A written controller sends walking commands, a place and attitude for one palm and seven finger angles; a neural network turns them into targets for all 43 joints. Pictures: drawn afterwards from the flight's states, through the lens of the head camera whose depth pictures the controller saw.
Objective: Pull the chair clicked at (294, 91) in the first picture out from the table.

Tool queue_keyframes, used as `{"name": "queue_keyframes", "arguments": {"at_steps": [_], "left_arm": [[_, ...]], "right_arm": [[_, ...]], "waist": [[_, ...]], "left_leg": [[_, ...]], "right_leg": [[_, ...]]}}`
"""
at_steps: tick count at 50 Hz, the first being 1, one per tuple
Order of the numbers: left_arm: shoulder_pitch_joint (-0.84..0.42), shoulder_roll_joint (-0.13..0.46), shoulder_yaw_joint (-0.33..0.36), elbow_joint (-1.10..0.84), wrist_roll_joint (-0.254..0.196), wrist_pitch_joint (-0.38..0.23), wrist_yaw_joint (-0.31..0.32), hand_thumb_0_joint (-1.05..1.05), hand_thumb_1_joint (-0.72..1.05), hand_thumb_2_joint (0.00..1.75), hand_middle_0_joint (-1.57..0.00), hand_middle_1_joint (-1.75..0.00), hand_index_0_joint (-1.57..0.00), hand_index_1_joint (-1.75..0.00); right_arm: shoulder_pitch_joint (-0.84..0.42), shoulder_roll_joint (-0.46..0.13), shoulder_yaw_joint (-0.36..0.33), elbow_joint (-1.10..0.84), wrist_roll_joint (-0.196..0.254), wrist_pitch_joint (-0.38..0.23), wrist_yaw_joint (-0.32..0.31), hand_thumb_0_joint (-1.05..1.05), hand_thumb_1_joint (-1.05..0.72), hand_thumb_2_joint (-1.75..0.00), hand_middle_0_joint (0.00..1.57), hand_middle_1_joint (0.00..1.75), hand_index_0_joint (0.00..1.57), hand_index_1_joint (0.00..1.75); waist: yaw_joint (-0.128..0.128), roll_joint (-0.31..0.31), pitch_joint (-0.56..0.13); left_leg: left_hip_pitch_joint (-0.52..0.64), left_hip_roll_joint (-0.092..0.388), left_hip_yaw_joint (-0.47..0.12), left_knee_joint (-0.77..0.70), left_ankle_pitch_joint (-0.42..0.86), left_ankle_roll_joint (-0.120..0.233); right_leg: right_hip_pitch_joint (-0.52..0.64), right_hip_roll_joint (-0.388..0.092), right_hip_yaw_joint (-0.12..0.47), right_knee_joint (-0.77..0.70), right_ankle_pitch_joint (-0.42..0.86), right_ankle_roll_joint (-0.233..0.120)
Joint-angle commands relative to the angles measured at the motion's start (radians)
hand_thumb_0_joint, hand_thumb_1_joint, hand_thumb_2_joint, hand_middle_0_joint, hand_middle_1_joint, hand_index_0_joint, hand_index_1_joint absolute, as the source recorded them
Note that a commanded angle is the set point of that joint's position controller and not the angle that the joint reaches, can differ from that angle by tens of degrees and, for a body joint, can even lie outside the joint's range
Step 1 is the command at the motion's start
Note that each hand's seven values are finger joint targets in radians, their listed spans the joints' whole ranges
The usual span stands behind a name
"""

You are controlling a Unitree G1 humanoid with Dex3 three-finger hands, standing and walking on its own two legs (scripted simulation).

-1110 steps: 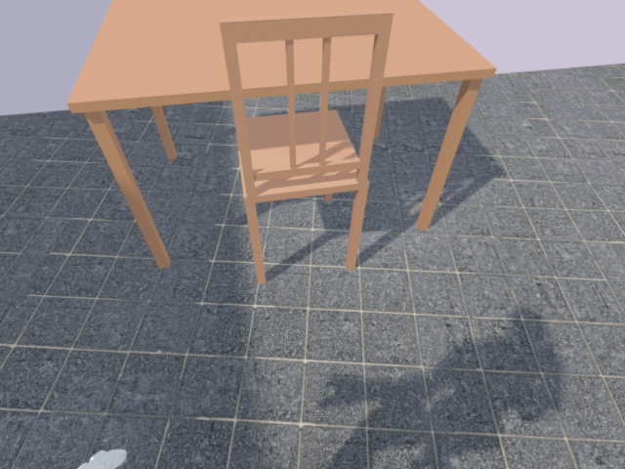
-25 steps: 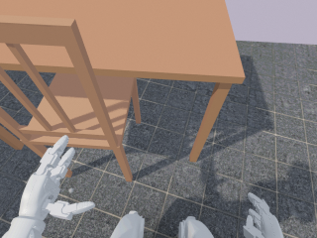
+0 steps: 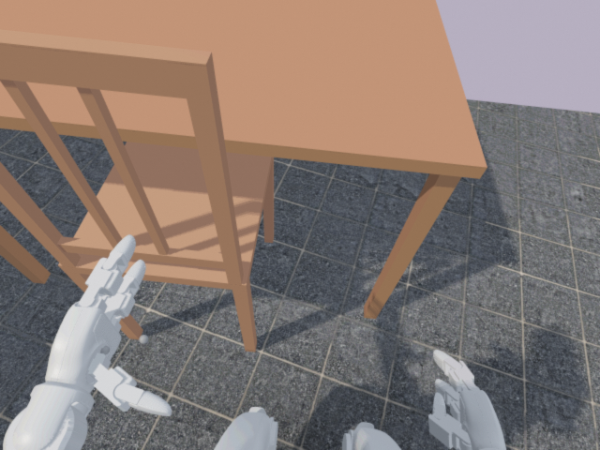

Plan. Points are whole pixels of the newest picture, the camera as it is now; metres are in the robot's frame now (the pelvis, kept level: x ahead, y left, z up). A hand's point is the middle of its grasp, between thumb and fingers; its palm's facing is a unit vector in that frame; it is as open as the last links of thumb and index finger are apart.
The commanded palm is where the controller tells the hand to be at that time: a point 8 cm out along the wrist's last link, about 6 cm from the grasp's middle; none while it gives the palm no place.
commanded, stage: raise the hand toward the chair's back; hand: left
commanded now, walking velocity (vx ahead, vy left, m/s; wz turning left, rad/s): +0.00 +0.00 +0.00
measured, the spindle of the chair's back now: (78, 183) +0.46 +0.38 +0.04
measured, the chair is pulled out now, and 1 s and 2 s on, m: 0.00 0.00 0.00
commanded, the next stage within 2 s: aim the fingers beside a spindle in 0.58 s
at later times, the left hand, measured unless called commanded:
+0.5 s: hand (157, 330) +0.24 +0.19 +0.04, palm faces -0.05 -1.00 -0.04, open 16.9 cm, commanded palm +0.23 +0.25 +0.05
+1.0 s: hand (177, 325) +0.26 +0.18 +0.04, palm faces -0.03 -1.00 -0.05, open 16.9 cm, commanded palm +0.23 +0.23 +0.04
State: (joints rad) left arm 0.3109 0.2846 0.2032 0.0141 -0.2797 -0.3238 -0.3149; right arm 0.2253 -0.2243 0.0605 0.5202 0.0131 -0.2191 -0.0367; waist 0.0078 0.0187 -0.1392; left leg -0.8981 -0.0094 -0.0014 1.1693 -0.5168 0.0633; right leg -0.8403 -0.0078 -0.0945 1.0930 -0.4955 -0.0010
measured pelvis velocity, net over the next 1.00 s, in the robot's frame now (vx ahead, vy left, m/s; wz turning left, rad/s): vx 0.00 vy -0.03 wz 0.00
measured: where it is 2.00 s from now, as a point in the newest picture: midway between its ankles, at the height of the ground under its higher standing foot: outside the picture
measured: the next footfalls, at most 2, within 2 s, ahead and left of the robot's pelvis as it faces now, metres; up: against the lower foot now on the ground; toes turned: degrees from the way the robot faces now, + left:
none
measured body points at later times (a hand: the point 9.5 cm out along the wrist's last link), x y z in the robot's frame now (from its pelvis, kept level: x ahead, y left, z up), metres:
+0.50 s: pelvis +0.01 -0.01 +0.00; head +0.07 +0.01 +0.45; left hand +0.24 +0.25 +0.05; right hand +0.18 -0.24 -0.07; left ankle +0.03 +0.07 -0.65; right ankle +0.02 -0.13 -0.65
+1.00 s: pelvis +0.00 -0.03 -0.01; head +0.07 -0.02 +0.44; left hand +0.25 +0.23 +0.04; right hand +0.18 -0.27 -0.08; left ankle +0.03 +0.07 -0.65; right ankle +0.02 -0.13 -0.65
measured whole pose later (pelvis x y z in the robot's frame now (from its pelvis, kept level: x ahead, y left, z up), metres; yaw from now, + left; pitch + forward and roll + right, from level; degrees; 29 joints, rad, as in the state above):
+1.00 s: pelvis +0.00 -0.03 -0.01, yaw +0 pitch +16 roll -3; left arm 0.24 0.28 0.23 0.11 -0.29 -0.34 -0.33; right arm 0.23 -0.25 0.03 0.53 0.02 -0.20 -0.04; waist -0.01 0.03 -0.15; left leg -0.94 0.01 -0.02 1.20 -0.53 0.02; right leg -0.90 0.01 -0.11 1.14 -0.53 -0.04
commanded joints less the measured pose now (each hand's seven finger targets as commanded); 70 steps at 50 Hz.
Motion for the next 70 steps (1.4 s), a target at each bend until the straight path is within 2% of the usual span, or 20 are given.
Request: {"name": "queue_keyframes", "arguments": {"at_steps": [1,4,8,10,15,22,25,31,38,41,45,48,49,52,53,56,60,64,66,70], "left_arm": [[-0.127,0.128,0.069,-0.16,-0.009,-0.062,-0.004,0.0,-0.5,0.3,-0.06,-0.08,-0.06,-0.08],[-0.138,0.142,0.074,-0.16,-0.009,-0.04,-0.022,0.0,-0.5,0.3,-0.06,-0.08,-0.06,-0.08],[-0.088,0.153,0.099,-0.2,-0.032,-0.027,-0.029,0.0,-0.5,0.3,-0.06,-0.08,-0.06,-0.08],[-0.079,0.16,0.112,-0.2,-0.039,-0.033,-0.02,0.0,-0.5,0.3,-0.06,-0.08,-0.06,-0.08],[-0.112,0.137,0.094,-0.141,-0.029,-0.058,0.002,0.0,-0.5,0.3,-0.06,-0.08,-0.06,-0.08],[-0.094,0.157,0.092,-0.206,-0.022,-0.067,-0.013,0.0,-0.5,0.3,-0.06,-0.08,-0.06,-0.08],[-0.095,0.169,0.111,-0.211,-0.033,-0.072,-0.004,0.0,-0.5,0.3,-0.06,-0.08,-0.06,-0.08],[-0.11,0.129,0.087,-0.124,-0.031,-0.061,-0.009,0.0,-0.5,0.3,-0.06,-0.08,-0.06,-0.08],[-0.118,0.145,0.086,-0.169,-0.033,-0.07,-0.028,0.0,-0.5,0.3,-0.06,-0.08,-0.06,-0.08],[-0.157,0.163,0.106,-0.145,-0.032,-0.081,-0.016,0.0,-0.5,0.3,-0.06,-0.08,-0.06,-0.08],[-0.128,0.165,0.13,-0.087,-0.034,-0.085,-0.013,0.0,-0.5,0.3,-0.06,-0.08,-0.06,-0.08],[-0.175,0.147,0.093,-0.115,-0.03,-0.09,-0.022,0.0,-0.5,0.3,-0.06,-0.08,-0.06,-0.08],[-0.153,0.152,0.104,-0.1,-0.029,-0.088,-0.023,0.0,-0.5,0.3,-0.06,-0.08,-0.06,-0.08],[-0.14,0.139,0.084,-0.126,-0.035,-0.091,-0.031,0.0,-0.5,0.3,-0.06,-0.08,-0.06,-0.08],[-0.14,0.158,0.113,-0.123,-0.042,-0.094,-0.028,0.0,-0.5,0.3,-0.06,-0.08,-0.06,-0.08],[-0.135,0.136,0.094,-0.11,-0.039,-0.098,-0.02,0.0,-0.5,0.3,-0.06,-0.08,-0.06,-0.08],[-0.155,0.142,0.101,-0.073,-0.029,-0.1,-0.006,0.0,-0.5,0.3,-0.06,-0.08,-0.06,-0.08],[-0.187,0.138,0.089,-0.091,-0.025,-0.115,-0.01,0.0,-0.5,0.3,-0.06,-0.08,-0.06,-0.08],[-0.188,0.131,0.072,-0.108,-0.02,-0.12,-0.012,0.0,-0.5,0.3,-0.06,-0.08,-0.06,-0.08],[-0.22,0.118,0.043,-0.133,-0.018,-0.123,-0.001,0.0,-0.5,0.3,-0.06,-0.08,-0.06,-0.08]], "right_arm": [[-0.037,-0.171,-0.077,-0.135,0.003,-0.044,-0.017,0.0,-0.9,-0.9,0.2,0.3,0.2,0.3],[-0.035,-0.181,-0.08,-0.141,0.009,-0.045,-0.02,0.0,-0.9,-0.9,0.2,0.3,0.2,0.3],[-0.024,-0.178,-0.087,-0.151,0.009,-0.05,-0.015,0.0,-0.9,-0.9,0.2,0.3,0.2,0.3],[-0.022,-0.174,-0.087,-0.147,0.006,-0.05,-0.011,0.0,-0.9,-0.9,0.2,0.3,0.2,0.3],[-0.026,-0.173,-0.085,-0.136,0.004,-0.044,-0.008,0.0,-0.9,-0.9,0.2,0.3,0.2,0.3],[-0.018,-0.175,-0.09,-0.149,0.007,-0.046,-0.007,0.0,-0.9,-0.9,0.2,0.3,0.2,0.3],[-0.021,-0.169,-0.088,-0.142,0.004,-0.045,-0.01,0.0,-0.9,-0.9,0.2,0.3,0.2,0.3],[-0.03,-0.165,-0.082,-0.136,0.007,-0.035,-0.014,0.0,-0.9,-0.9,0.2,0.3,0.2,0.3],[-0.027,-0.16,-0.085,-0.141,0.008,-0.044,-0.017,0.0,-0.9,-0.9,0.2,0.3,0.2,0.3],[-0.032,-0.16,-0.082,-0.129,0.005,-0.042,-0.018,0.0,-0.9,-0.9,0.2,0.3,0.2,0.3],[-0.034,-0.159,-0.086,-0.131,0.005,-0.035,-0.017,0.0,-0.9,-0.9,0.2,0.3,0.2,0.3],[-0.033,-0.159,-0.085,-0.134,0.006,-0.037,-0.014,0.0,-0.9,-0.9,0.2,0.3,0.2,0.3],[-0.032,-0.158,-0.088,-0.13,0.008,-0.037,-0.015,0.0,-0.9,-0.9,0.2,0.3,0.2,0.3],[-0.03,-0.158,-0.09,-0.137,0.007,-0.04,-0.013,0.0,-0.9,-0.9,0.2,0.3,0.2,0.3],[-0.029,-0.158,-0.092,-0.132,0.006,-0.039,-0.015,0.0,-0.9,-0.9,0.2,0.3,0.2,0.3],[-0.035,-0.155,-0.092,-0.132,0.005,-0.037,-0.012,0.0,-0.9,-0.9,0.2,0.3,0.2,0.3],[-0.035,-0.158,-0.094,-0.126,0.004,-0.029,-0.012,0.0,-0.9,-0.9,0.2,0.3,0.2,0.3],[-0.036,-0.161,-0.092,-0.131,0.005,-0.03,-0.012,0.0,-0.9,-0.9,0.2,0.3,0.2,0.3],[-0.034,-0.161,-0.09,-0.133,0.004,-0.031,-0.011,0.0,-0.9,-0.9,0.2,0.3,0.2,0.3],[-0.027,-0.165,-0.089,-0.13,0.001,-0.036,-0.012,0.0,-0.9,-0.9,0.2,0.3,0.2,0.3]], "waist": [[-0.025,0.086,-0.169],[-0.021,0.099,-0.192],[0.001,0.091,-0.267],[0.002,0.079,-0.26],[-0.021,0.062,-0.155],[-0.012,0.103,-0.259],[-0.014,0.085,-0.254],[-0.031,0.042,-0.18],[-0.023,0.054,-0.253],[-0.028,0.047,-0.227],[-0.017,0.023,-0.217],[-0.028,0.058,-0.247],[-0.021,0.059,-0.251],[-0.023,0.046,-0.285],[-0.016,0.023,-0.292],[-0.018,0.026,-0.264],[-0.027,0.005,-0.232],[-0.027,0.025,-0.257],[-0.024,0.06,-0.276],[-0.038,0.044,-0.305]], "left_leg": [[0.23,0.035,-0.148,-0.262,0.17,-0.083],[0.242,0.032,-0.147,-0.277,0.163,-0.083],[0.302,0.034,-0.141,-0.27,0.305,-0.091],[0.287,0.031,-0.13,-0.256,0.339,-0.088],[0.197,0.026,-0.115,-0.25,0.208,-0.073],[0.247,0.023,-0.096,-0.228,0.275,-0.065],[0.227,0.019,-0.088,-0.214,0.286,-0.057],[0.15,0.013,-0.068,-0.196,0.202,-0.043],[0.169,0.01,-0.055,-0.17,0.25,-0.036],[0.134,0.011,-0.055,-0.153,0.232,-0.035],[0.087,0.009,-0.044,-0.141,0.214,-0.033],[0.098,0.006,-0.039,-0.131,0.215,-0.03],[0.106,0.008,-0.038,-0.132,0.221,-0.031],[0.112,0.008,-0.038,-0.122,0.249,-0.028],[0.099,0.008,-0.039,-0.119,0.252,-0.029],[0.083,0.008,-0.041,-0.116,0.238,-0.03],[0.04,0.008,-0.038,-0.101,0.204,-0.028],[0.052,0.008,-0.04,-0.099,0.192,-0.029],[0.075,0.009,-0.044,-0.101,0.205,-0.029],[0.082,0.012,-0.058,-0.093,0.211,-0.028]], "right_leg": [[-0.001,0.033,0.0,-0.107,0.08,-0.039],[0.023,0.03,0.003,-0.121,0.082,-0.04],[0.073,0.032,0.002,-0.128,0.145,-0.039],[0.087,0.037,0.002,-0.127,0.166,-0.042],[0.047,0.036,0.005,-0.131,0.11,-0.044],[0.09,0.03,0.022,-0.136,0.158,-0.042],[0.106,0.034,0.026,-0.135,0.18,-0.043],[0.083,0.033,0.033,-0.15,0.134,-0.037],[0.122,0.027,0.053,-0.145,0.189,-0.036],[0.098,0.029,0.056,-0.135,0.17,-0.038],[0.107,0.028,0.068,-0.136,0.149,-0.039],[0.101,0.02,0.076,-0.133,0.155,-0.034],[0.1,0.022,0.076,-0.133,0.159,-0.035],[0.113,0.022,0.077,-0.122,0.198,-0.032],[0.125,0.021,0.079,-0.121,0.201,-0.032],[0.097,0.023,0.073,-0.11,0.183,-0.033],[0.069,0.023,0.08,-0.111,0.142,-0.033],[0.05,0.021,0.079,-0.101,0.125,-0.033],[0.038,0.023,0.071,-0.088,0.136,-0.037],[0.021,0.025,0.062,-0.073,0.139,-0.037]]}}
